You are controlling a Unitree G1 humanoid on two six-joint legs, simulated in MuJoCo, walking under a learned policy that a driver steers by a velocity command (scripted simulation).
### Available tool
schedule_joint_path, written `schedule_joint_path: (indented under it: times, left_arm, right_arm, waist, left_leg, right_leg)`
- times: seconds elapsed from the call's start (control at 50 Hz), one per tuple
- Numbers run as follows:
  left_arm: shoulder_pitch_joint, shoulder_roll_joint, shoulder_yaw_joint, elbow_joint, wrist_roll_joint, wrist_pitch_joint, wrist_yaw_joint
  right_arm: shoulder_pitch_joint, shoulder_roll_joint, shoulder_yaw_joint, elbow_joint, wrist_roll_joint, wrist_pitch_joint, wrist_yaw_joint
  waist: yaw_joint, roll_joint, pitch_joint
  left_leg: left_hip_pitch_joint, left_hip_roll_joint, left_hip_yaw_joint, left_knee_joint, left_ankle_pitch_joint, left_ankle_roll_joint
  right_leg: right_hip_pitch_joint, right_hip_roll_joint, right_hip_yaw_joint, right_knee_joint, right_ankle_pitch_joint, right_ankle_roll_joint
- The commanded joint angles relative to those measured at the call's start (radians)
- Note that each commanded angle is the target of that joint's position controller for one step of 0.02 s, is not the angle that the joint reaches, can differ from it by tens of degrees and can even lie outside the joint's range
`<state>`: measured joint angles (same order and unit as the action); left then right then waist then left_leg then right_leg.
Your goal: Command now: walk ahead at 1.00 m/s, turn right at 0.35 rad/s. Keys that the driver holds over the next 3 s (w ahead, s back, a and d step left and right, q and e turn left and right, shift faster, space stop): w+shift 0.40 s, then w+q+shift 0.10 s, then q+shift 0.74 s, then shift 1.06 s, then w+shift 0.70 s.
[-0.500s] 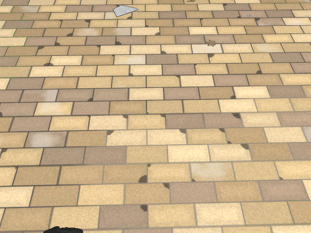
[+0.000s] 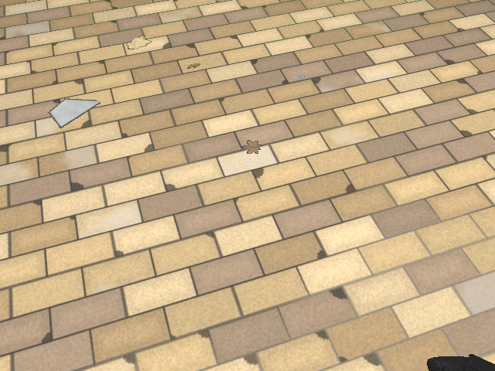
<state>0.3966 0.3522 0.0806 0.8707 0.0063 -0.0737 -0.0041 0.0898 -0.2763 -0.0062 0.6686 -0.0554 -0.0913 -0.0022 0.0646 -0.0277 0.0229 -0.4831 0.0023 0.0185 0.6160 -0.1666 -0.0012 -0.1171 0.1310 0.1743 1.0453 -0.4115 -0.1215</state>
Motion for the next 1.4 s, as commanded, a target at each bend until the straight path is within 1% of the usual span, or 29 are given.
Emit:
schedule_joint_path:
  times: [0.02, 0.08, 0.26, 0.32, 0.36, 0.38, 0.4, 0.42, 0.46, 0.54, 0.62, 0.64, 0.7, 0.74, 0.76, 0.78, 0.8, 0.82, 0.84, 0.88, 0.94, 1.0, 1.08, 1.22, 1.26, 1.28, 1.3, 1.34, 1.4]
  left_arm:
    - [-0.104, 0.049, -0.021, -0.118, 0.020, -0.017, -0.009]
    - [-0.177, -0.005, -0.040, -0.166, 0.039, 0.005, -0.040]
    - [-0.498, -0.053, -0.100, -0.304, 0.025, -0.002, -0.076]
    - [-0.457, 0.005, -0.082, -0.278, 0.039, 0.000, -0.049]
    - [-0.158, 0.065, -0.049, -0.186, 0.042, 0.003, -0.022]
    - [0.032, 0.114, -0.025, -0.126, 0.049, 0.006, -0.004]
    - [0.112, 0.201, 0.003, -0.107, 0.069, 0.006, 0.012]
    - [0.084, 0.207, 0.009, -0.124, 0.057, 0.011, 0.006]
    - [-0.050, 0.078, -0.005, -0.101, 0.033, -0.004, 0.000]
    - [-0.089, -0.040, -0.037, -0.047, 0.018, -0.052, -0.003]
    - [-0.157, -0.025, -0.038, -0.044, -0.002, -0.071, -0.002]
    - [-0.266, -0.010, -0.032, -0.096, -0.003, -0.061, 0.020]
    - [-0.160, 0.098, -0.015, -0.091, -0.016, -0.046, 0.077]
    - [-0.198, 0.144, 0.001, -0.121, -0.026, -0.021, 0.093]
    - [-0.245, 0.138, 0.003, -0.142, -0.025, -0.013, 0.088]
    - [-0.291, 0.088, -0.008, -0.146, -0.037, -0.011, 0.066]
    - [-0.258, -0.060, -0.045, -0.179, 0.010, -0.018, 0.024]
    - [0.020, -0.064, -0.060, -0.199, -0.007, -0.030, 0.006]
    - [-0.020, 0.068, -0.042, -0.208, -0.006, -0.032, -0.002]
    - [-0.177, 0.100, -0.020, -0.238, 0.003, -0.005, 0.020]
    - [-0.218, 0.073, -0.014, -0.259, 0.015, 0.032, 0.037]
    - [-0.288, 0.000, -0.028, -0.279, 0.014, 0.031, 0.046]
    - [-0.367, 0.006, -0.018, -0.285, -0.008, 0.040, 0.047]
    - [-0.405, 0.045, 0.012, -0.273, -0.010, -0.001, 0.022]
    - [-0.337, 0.055, 0.024, -0.240, -0.011, -0.004, 0.016]
    - [-0.355, 0.099, 0.029, -0.260, 0.006, 0.009, 0.020]
    - [-0.326, 0.123, 0.033, -0.269, 0.046, 0.025, 0.018]
    - [-0.345, 0.064, 0.024, -0.282, 0.024, 0.033, 0.028]
    - [-0.351, 0.041, 0.000, -0.290, 0.004, 0.062, 0.039]
  right_arm:
    - [0.244, -0.136, -0.074, 0.037, 0.007, 0.004, 0.008]
    - [0.301, -0.056, -0.046, 0.122, 0.011, -0.011, 0.009]
    - [0.407, -0.136, -0.053, 0.211, 0.058, -0.050, 0.022]
    - [0.444, -0.192, -0.060, 0.241, 0.051, -0.037, 0.010]
    - [0.426, -0.228, -0.065, 0.253, 0.036, -0.007, -0.012]
    - [0.396, -0.211, -0.061, 0.239, 0.034, 0.001, -0.016]
    - [0.443, -0.072, -0.035, 0.198, 0.039, -0.002, -0.004]
    - [0.501, -0.062, -0.032, 0.169, 0.074, -0.010, 0.001]
    - [0.296, -0.105, -0.039, 0.136, 0.063, -0.011, -0.002]
    - [0.323, -0.035, -0.033, 0.173, 0.030, 0.055, 0.027]
    - [0.162, 0.004, -0.024, 0.089, 0.033, 0.059, 0.045]
    - [0.143, -0.020, -0.034, 0.087, 0.120, 0.029, 0.038]
    - [0.106, -0.036, -0.048, 0.052, 0.079, 0.004, 0.066]
    - [0.264, -0.116, -0.085, 0.070, 0.072, 0.026, 0.079]
    - [0.422, -0.186, -0.119, 0.103, 0.072, 0.043, 0.072]
    - [0.518, -0.206, -0.128, 0.131, 0.076, 0.058, 0.053]
    - [0.456, -0.213, -0.115, 0.119, 0.047, 0.059, 0.031]
    - [0.319, -0.268, -0.103, 0.016, -0.023, 0.025, 0.033]
    - [0.205, -0.272, -0.124, -0.078, 0.001, 0.035, 0.039]
    - [0.098, -0.186, -0.102, -0.107, 0.074, 0.043, 0.034]
    - [0.080, -0.173, -0.103, -0.117, 0.068, 0.059, 0.012]
    - [0.130, -0.200, -0.118, -0.106, 0.076, 0.087, -0.029]
    - [0.111, -0.204, -0.128, -0.135, 0.091, 0.136, -0.062]
    - [0.086, -0.178, -0.130, -0.179, 0.079, 0.148, -0.050]
    - [0.085, -0.139, -0.115, -0.184, 0.087, 0.149, -0.041]
    - [0.185, -0.072, -0.093, -0.168, 0.074, 0.149, -0.036]
    - [0.175, -0.135, -0.106, -0.198, 0.077, 0.140, -0.029]
    - [0.188, -0.250, -0.133, -0.150, 0.073, 0.132, -0.021]
    - [0.152, -0.173, -0.105, -0.123, 0.068, 0.151, -0.033]
  waist:
    - [-0.138, 0.057, -0.109]
    - [-0.082, 0.095, -0.015]
    - [-0.083, 0.091, 0.114]
    - [-0.047, 0.120, 0.027]
    - [0.101, 0.161, -0.148]
    - [0.184, 0.144, -0.228]
    - [0.123, -0.082, -0.342]
    - [0.066, -0.193, -0.468]
    - [0.027, 0.001, -0.125]
    - [-0.106, 0.014, 0.061]
    - [-0.140, -0.039, 0.091]
    - [-0.120, -0.070, 0.069]
    - [-0.099, -0.046, -0.054]
    - [-0.181, -0.104, -0.140]
    - [-0.266, -0.088, -0.193]
    - [-0.322, 0.055, -0.163]
    - [-0.213, 0.391, -0.078]
    - [-0.053, 0.357, -0.359]
    - [-0.093, 0.159, -0.428]
    - [-0.038, -0.102, -0.187]
    - [-0.015, -0.025, -0.090]
    - [-0.042, 0.009, -0.170]
    - [-0.072, 0.107, -0.200]
    - [-0.093, 0.208, -0.138]
    - [-0.070, 0.135, -0.159]
    - [-0.129, -0.051, -0.216]
    - [-0.126, -0.215, -0.180]
    - [-0.117, -0.152, -0.148]
    - [-0.087, -0.042, -0.067]
  left_leg:
    - [0.598, 0.328, -0.628, -0.362, -0.460, 0.204]
    - [0.414, 0.226, -0.388, -0.406, -0.222, 0.164]
    - [0.295, 0.165, -0.036, -0.659, 0.408, 0.146]
    - [0.526, 0.188, 0.026, -0.463, 0.995, 0.125]
    - [0.525, 0.205, 0.046, -0.055, 1.155, 0.104]
    - [0.362, 0.172, 0.050, 0.241, 0.955, 0.095]
    - [0.068, 0.047, 0.049, 0.652, 0.146, 0.090]
    - [-0.178, -0.067, -0.090, 0.909, -0.309, 0.093]
    - [-0.279, 0.054, -0.102, 0.807, -0.113, 0.110]
    - [-0.106, 0.123, -0.101, 0.639, -0.102, 0.069]
    - [-0.075, 0.070, 0.039, 0.337, 0.120, 0.051]
    - [-0.055, 0.054, 0.028, 0.240, 0.203, 0.039]
    - [0.117, -0.057, 0.130, 0.011, 0.431, 0.033]
    - [0.306, -0.110, 0.132, 0.017, 0.353, 0.058]
    - [0.478, -0.106, 0.088, 0.031, 0.336, 0.096]
    - [0.584, -0.042, 0.001, -0.082, 0.451, 0.147]
    - [0.634, 0.039, -0.206, -0.038, 0.969, 0.213]
    - [0.787, 0.305, -0.723, -0.114, 0.939, 0.458]
    - [0.730, 0.310, -0.806, -0.235, 0.567, 0.470]
    - [0.426, 0.207, -0.713, -0.331, 0.095, 0.377]
    - [0.181, 0.083, -0.538, -0.320, 0.317, 0.307]
    - [0.218, 0.025, -0.462, -0.241, 0.557, 0.255]
    - [0.273, -0.005, -0.504, -0.224, 0.276, 0.159]
    - [0.293, -0.015, -0.654, -0.153, 0.169, 0.145]
    - [0.220, -0.084, -0.598, -0.019, -0.111, 0.097]
    - [0.092, -0.174, -0.453, 0.194, -0.444, 0.053]
    - [-0.059, -0.240, -0.310, 0.388, -0.549, 0.003]
    - [-0.122, -0.125, -0.250, 0.627, -0.407, -0.067]
    - [-0.100, -0.114, -0.173, 0.719, -0.278, -0.086]
  right_leg:
    - [-0.628, -0.118, -0.044, 0.317, 0.146, 0.005]
    - [-0.587, -0.155, -0.026, 0.208, 0.129, 0.017]
    - [-0.376, -0.162, -0.257, -0.394, 0.521, 0.016]
    - [-0.295, -0.076, -0.309, -0.448, 0.404, -0.022]
    - [0.019, -0.029, -0.288, -0.468, 0.280, -0.056]
    - [0.258, -0.108, -0.209, -0.473, 0.223, -0.084]
    - [0.506, -0.385, 0.149, -0.484, -0.035, -0.136]
    - [0.613, -0.564, 0.658, -0.682, -0.130, -0.217]
    - [0.297, -0.461, 0.353, -0.765, -0.005, -0.153]
    - [-0.071, -0.363, -0.020, -0.859, 0.561, -0.048]
    - [-0.141, -0.254, -0.343, -0.856, 0.994, 0.017]
    - [-0.139, -0.221, -0.366, -0.837, 0.908, 0.055]
    - [-0.038, -0.234, -0.387, -0.678, 1.082, 0.104]
    - [-0.018, -0.263, -0.373, -0.475, 1.210, 0.134]
    - [-0.085, -0.266, -0.355, -0.268, 1.165, 0.139]
    - [-0.194, -0.180, -0.357, 0.081, 0.648, 0.169]
    - [-0.463, 0.004, -0.315, 0.486, -0.266, 0.193]
    - [-0.598, 0.030, -0.045, 0.700, -0.275, 0.210]
    - [-0.560, -0.020, 0.021, 0.635, -0.174, 0.169]
    - [-0.589, -0.092, -0.002, 0.429, -0.055, 0.152]
    - [-0.471, -0.111, -0.010, 0.189, -0.027, 0.184]
    - [-0.451, -0.069, -0.031, -0.027, 0.075, 0.222]
    - [-0.456, -0.047, 0.002, -0.190, 0.208, 0.229]
    - [-0.290, -0.041, 0.034, -0.525, 0.216, 0.190]
    - [-0.087, -0.131, 0.031, -0.723, 0.414, 0.142]
    - [0.078, -0.346, 0.204, -0.684, 0.563, 0.039]
    - [0.052, -0.486, 0.402, -0.716, 0.670, -0.117]
    - [-0.010, -0.488, 0.377, -0.693, 0.523, -0.163]
    - [-0.127, -0.329, 0.175, -0.715, 0.420, -0.078]
